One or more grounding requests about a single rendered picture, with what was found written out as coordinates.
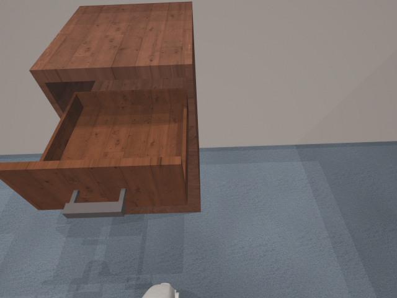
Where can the drawer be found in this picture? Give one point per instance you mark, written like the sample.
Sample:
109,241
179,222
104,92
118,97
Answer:
108,140

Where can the cabinet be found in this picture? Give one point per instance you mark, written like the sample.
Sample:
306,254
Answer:
127,47

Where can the robot left thigh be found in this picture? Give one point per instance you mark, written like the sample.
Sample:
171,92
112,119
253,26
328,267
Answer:
161,291

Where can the handle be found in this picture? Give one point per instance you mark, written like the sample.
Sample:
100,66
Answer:
94,209

